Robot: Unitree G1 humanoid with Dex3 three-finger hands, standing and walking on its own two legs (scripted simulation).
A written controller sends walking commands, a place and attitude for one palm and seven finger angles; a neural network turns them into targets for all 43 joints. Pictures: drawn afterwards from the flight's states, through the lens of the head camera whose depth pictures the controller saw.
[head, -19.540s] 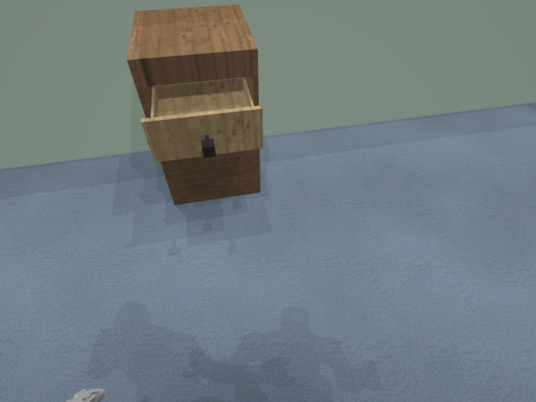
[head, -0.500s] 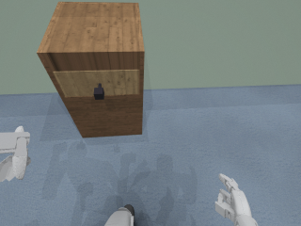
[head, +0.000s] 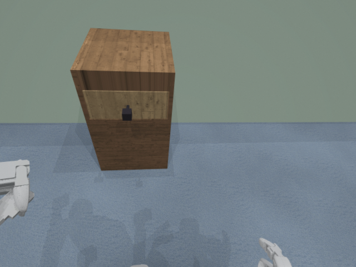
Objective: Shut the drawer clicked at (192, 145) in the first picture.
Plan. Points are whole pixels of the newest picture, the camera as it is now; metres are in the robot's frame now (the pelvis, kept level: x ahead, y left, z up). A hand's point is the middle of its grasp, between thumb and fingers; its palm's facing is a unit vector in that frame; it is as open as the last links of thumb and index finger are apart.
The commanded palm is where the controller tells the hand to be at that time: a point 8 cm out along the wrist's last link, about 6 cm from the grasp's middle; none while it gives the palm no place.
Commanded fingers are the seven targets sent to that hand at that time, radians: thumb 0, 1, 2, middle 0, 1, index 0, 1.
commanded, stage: stop stepping back and stand still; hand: left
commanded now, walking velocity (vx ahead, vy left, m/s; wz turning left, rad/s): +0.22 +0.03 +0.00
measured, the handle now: (127, 111) +0.81 +0.27 -0.21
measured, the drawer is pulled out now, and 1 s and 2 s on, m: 0.00 0.00 0.00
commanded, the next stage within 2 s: let the arm hang, fingers relaxed in 0.40 s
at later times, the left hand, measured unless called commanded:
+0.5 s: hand (7, 212) +0.15 +0.26 +0.17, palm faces +0.42 -0.82 -0.40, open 3.3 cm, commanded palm none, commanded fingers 0.00 0.90 0.90 -1.36 -1.56 -1.36 -1.56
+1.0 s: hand out of the picture -0.09 +0.22 -0.16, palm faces +0.09 -0.96 -0.26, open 4.5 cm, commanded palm none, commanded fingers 0.00 0.90 0.90 -0.36 -0.47 -0.36 -0.47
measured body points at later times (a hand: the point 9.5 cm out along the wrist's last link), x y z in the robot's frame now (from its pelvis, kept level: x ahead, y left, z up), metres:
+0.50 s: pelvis -0.03 +0.02 -0.01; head -0.04 +0.04 +0.44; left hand +0.12 +0.30 +0.19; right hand +0.11 -0.23 -0.08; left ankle +0.02 +0.12 -0.73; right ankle -0.02 -0.10 -0.72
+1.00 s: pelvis -0.03 +0.01 +0.01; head -0.01 +0.02 +0.46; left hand -0.09 +0.27 -0.14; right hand -0.03 -0.23 -0.14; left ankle +0.02 +0.12 -0.73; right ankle -0.01 -0.11 -0.73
